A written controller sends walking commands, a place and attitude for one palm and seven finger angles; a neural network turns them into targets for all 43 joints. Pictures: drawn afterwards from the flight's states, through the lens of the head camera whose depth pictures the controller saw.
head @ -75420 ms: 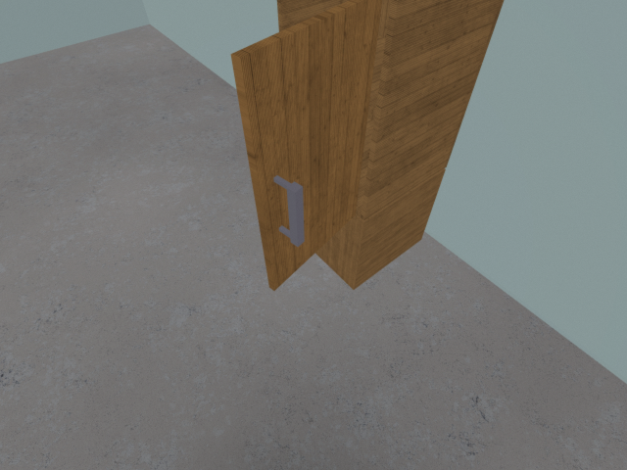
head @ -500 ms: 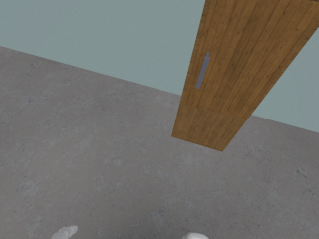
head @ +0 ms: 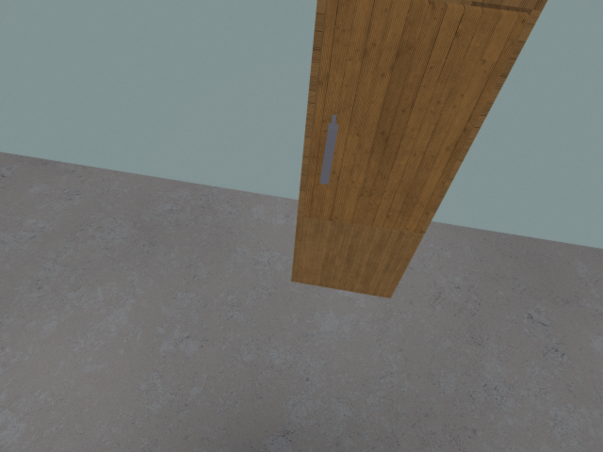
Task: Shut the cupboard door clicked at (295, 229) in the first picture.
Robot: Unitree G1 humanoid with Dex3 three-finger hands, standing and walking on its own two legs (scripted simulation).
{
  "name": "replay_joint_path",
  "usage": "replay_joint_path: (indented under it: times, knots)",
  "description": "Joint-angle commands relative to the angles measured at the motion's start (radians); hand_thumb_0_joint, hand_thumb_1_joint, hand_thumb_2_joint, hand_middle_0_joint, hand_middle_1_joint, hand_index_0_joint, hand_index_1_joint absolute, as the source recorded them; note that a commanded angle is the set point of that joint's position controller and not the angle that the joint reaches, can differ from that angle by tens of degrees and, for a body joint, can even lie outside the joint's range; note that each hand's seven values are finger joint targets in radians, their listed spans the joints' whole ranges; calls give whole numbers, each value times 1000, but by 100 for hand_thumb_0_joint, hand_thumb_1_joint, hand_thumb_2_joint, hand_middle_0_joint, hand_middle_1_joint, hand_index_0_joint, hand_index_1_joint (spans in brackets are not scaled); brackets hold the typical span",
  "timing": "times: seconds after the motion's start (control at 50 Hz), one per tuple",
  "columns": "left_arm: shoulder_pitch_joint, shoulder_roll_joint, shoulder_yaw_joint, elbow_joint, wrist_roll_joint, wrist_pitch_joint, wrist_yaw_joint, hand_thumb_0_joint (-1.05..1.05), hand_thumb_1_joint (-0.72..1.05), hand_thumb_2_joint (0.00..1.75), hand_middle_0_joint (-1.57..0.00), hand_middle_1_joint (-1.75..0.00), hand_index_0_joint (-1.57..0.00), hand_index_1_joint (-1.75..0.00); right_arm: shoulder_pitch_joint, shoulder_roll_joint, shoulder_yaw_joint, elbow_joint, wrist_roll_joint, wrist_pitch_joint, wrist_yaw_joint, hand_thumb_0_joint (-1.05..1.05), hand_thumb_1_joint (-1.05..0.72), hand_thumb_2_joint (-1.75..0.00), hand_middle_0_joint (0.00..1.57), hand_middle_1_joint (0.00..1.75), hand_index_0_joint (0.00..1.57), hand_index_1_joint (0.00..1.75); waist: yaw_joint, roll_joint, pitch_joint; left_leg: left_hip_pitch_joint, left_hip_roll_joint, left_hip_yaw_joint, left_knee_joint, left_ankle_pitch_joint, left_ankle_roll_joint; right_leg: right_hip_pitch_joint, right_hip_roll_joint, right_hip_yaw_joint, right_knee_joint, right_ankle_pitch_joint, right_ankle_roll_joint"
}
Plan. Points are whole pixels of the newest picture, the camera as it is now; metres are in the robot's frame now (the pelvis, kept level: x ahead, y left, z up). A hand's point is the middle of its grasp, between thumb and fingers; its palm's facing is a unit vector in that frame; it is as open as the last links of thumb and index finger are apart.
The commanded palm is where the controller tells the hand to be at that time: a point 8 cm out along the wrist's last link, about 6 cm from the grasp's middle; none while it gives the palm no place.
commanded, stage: take the last steps up to it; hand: left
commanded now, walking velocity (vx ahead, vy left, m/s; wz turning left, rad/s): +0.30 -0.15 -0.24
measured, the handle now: (329, 150) +0.75 -0.03 -0.06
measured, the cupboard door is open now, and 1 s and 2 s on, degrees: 2 2 2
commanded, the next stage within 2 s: come to a stop and stand still in 0.60 s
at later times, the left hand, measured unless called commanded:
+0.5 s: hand (263, 358) +0.30 +0.07 -0.17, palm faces -0.19 -0.96 -0.19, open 7.3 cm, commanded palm none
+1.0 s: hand (290, 353) +0.31 +0.02 -0.17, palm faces -0.04 -0.98 -0.20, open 7.3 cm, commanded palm none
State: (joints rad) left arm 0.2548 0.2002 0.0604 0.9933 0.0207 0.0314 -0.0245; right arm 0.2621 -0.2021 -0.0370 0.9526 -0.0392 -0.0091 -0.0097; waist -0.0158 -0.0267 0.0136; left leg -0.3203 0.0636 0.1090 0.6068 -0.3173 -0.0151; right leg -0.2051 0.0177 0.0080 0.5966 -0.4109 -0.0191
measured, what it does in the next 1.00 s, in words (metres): walks ahead: right foot, then left foot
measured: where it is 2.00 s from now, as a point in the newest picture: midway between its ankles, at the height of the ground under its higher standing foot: outside the picture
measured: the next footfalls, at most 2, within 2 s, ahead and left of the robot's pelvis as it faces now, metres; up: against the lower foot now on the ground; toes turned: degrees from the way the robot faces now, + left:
right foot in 0.46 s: +0.25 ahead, -0.22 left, +0.00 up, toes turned -9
left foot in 0.80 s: +0.36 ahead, -0.04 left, +0.00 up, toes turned +0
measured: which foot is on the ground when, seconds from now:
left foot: down 0.00-0.46, up 0.48-0.78, down 0.80-1.00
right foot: up 0.00-0.44, down 0.46-1.00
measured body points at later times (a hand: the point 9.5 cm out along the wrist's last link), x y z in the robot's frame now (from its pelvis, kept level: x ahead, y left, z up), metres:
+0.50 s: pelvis +0.16 -0.10 -0.01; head +0.21 -0.11 +0.44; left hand +0.31 +0.12 -0.15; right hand +0.02 -0.31 -0.15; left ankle +0.02 +0.09 -0.69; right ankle +0.21 -0.21 -0.73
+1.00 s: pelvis +0.28 -0.15 +0.01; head +0.31 -0.15 +0.46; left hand +0.31 +0.08 -0.15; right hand +0.37 -0.37 -0.14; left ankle +0.32 -0.04 -0.73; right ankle +0.21 -0.21 -0.72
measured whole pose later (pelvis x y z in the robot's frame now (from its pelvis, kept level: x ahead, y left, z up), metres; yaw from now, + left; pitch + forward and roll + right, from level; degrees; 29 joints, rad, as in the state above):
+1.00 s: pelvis +0.28 -0.15 +0.01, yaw -6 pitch +1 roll +0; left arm 0.26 0.15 0.02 1.06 0.01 0.02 0.04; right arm 0.11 -0.15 -0.01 0.98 -0.01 0.02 -0.03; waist 0.03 0.00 0.05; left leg -0.30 0.03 0.11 0.51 -0.22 0.03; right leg -0.15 0.01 -0.13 0.50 -0.35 -0.04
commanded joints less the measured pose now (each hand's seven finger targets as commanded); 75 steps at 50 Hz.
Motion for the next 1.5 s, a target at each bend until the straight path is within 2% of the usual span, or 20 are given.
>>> replay_joint_path:
  times: [0.0, 0.06, 0.12, 0.34, 0.4, 0.42, 0.44, 0.46, 0.52, 0.58, 0.72, 0.78, 0.9, 1.02, 1.1, 1.18, 1.2, 1.3, 1.36, 1.48]
  knots:
    - [-169, 109, 26, -143, 19, -16, -14, 0, 90, 90, -20, -30, -20, -30, 262, -286, -58, 11, -9, -26, -38, 0, -90, -90, 20, 30, 20, 30, -103, 231, 58, 247, 464, -616, -476, -343, 137, -537, -37, 65, 567, -98, -9]
    - [-110, 98, 35, -95, 19, -12, -36, 0, 90, 90, -20, -30, -20, -30, 120, -180, -26, -24, 1, -43, -40, 0, -90, -90, 20, 30, 20, 30, -22, 164, 111, 156, 338, -309, -457, -91, 81, -489, -85, 47, 616, 117, 18]
    - [-74, 64, 26, -68, 14, -3, -36, 0, 90, 90, -20, -30, -20, -30, 165, -160, -20, 6, 5, -55, -39, 0, -90, -90, 20, 30, 20, 30, -16, 160, 57, 230, 279, -107, -406, 198, 72, -481, -77, 19, 578, 197, 36]
    - [-214, 56, 1, -81, 4, -25, -39, 0, 90, 90, -20, -30, -20, -30, 214, -174, -39, 80, -1, -44, -23, 0, -90, -90, 20, 30, 20, 30, -40, 214, 84, 291, 287, 45, -329, 471, 98, -319, -66, -108, 87, 226, -8]
    - [77, 116, 22, 13, 7, -53, -25, 0, 90, 90, -20, -30, -20, -30, 158, -182, -42, 83, 14, -39, -18, 0, -90, -90, 20, 30, 20, 30, 102, 129, -67, 204, 216, 103, -2, 617, 47, 117, 6, -146, -93, 274, -46]
    - [226, 204, 46, 62, 13, -68, -10, 0, 90, 90, -20, -30, -20, -30, 166, -135, -34, 77, 30, -42, -5, 0, -90, -90, 20, 30, 20, 30, 163, -51, -169, -6, 130, 134, 255, 376, 20, 382, -140, 18, -142, 227, -92]
    - [297, 278, 59, 85, 5, -72, 5, 0, 90, 90, -20, -30, -20, -30, 163, -48, -16, 41, 44, -43, -8, 0, -90, -90, 20, 30, 20, 30, 161, -259, -227, -223, -28, 73, 564, -322, -1, 482, -390, 391, -246, 317, -195]
    - [244, 270, 57, 71, -8, -68, 19, 0, 90, 90, -20, -30, -20, -30, 116, -68, -20, 20, 47, -30, -12, 0, -90, -90, 20, 30, 20, 30, 137, -224, -195, -275, -1, -60, 700, -317, 21, 376, -424, 432, -323, 304, -225]
    - [4, 122, 10, 10, -6, -73, 37, 0, 90, 90, -20, -30, -20, -30, 74, -56, -22, 40, 23, -25, -10, 0, -90, -90, 20, 30, 20, 30, 30, -54, -57, -241, 81, -114, 657, -105, 15, 108, -321, 162, -317, 363, -199]
    - [-52, 72, -6, 9, 1, -88, 40, 0, 90, 90, -20, -30, -20, -30, 154, -7, -8, 69, 12, 0, -4, 0, -90, -90, 20, 30, 20, 30, -39, -81, -50, -117, 67, -69, 453, -80, -4, -27, -269, 19, -339, 475, -182]
    - [-29, 63, -15, 44, -12, -93, 41, 0, 90, 90, -20, -30, -20, -30, 63, 11, 14, 53, 17, -9, -2, 0, -90, -90, 20, 30, 20, 30, -32, -22, 8, 39, 18, -40, -22, 116, -16, -19, -237, 16, -288, 538, -154]
    - [41, 20, -36, 54, -18, -75, 64, 0, 90, 90, -20, -30, -20, -30, 68, -69, 16, 67, 21, -22, -15, 0, -90, -90, 20, 30, 20, 30, -5, 112, -44, 210, 138, -163, -111, 798, 56, -16, -137, -23, -196, 483, -12]
    - [63, 83, -20, 36, -12, -34, 78, 0, 90, 90, -20, -30, -20, -30, -6, -115, -8, 34, 33, 21, -42, 0, -90, -90, 20, 30, 20, 30, 3, 124, -71, 241, 155, -162, -97, 894, 91, 8, -140, -21, -126, 537, -3]
    - [74, 107, -2, -22, -1, -20, 77, 0, 90, 90, -20, -30, -20, -30, -36, -126, -32, -22, 28, 48, -36, 0, -90, -90, 20, 30, 20, 30, 14, -28, -141, 161, 105, -116, -4, 600, 63, 47, -199, 61, -109, 703, -60]
    - [79, 135, 3, -16, 12, -19, 78, 0, 90, 90, -20, -30, -20, -30, -114, -60, -21, -39, 29, 68, -27, 0, -90, -90, 20, 30, 20, 30, 50, -149, -27, -106, -47, -100, 308, -219, -4, 117, -381, 154, -175, 1107, -211]
    - [2, 150, 3, -25, 10, -24, 72, 0, 90, 90, -20, -30, -20, -30, -106, -51, -10, -5, 34, 63, -20, 0, -90, -90, 20, 30, 20, 30, 23, -101, 11, -95, -32, -91, 239, -178, -17, 119, -312, 74, -168, 958, -197]
    - [104, 153, -11, -73, 8, -51, 114, 0, 90, 90, -20, -30, -20, -30, -152, -67, -18, -116, 38, 24, -22, 0, -90, -90, 20, 30, 20, 30, 29, -78, -72, -154, -112, -32, 234, -285, -14, 227, -274, 258, -112, 1618, -109]
    - [41, 174, -7, -149, -5, -66, 98, 0, 90, 90, -20, -30, -20, -30, 17, -62, -7, -102, 35, 13, -2, 0, -90, -90, 20, 30, 20, 30, -20, -49, -128, 100, -79, -68, -128, 135, 52, 144, -209, 53, 50, 974, -82]
    - [62, 112, -22, -161, -2, -38, 92, 0, 90, 90, -20, -30, -20, -30, 11, -139, -2, -117, 22, 2, -9, 0, -90, -90, 20, 30, 20, 30, 31, 93, -16, 89, 105, -241, -123, 506, 128, -8, -89, -8, -51, 296, -14]
    - [9, 120, -37, -138, -4, -25, 65, 0, 90, 90, -20, -30, -20, -30, -30, -126, 17, -101, 19, 1, -4, 0, -90, -90, 20, 30, 20, 30, 26, 55, 67, -43, 34, -263, -281, -43, 98, -6, -82, 29, -159, 34, -25]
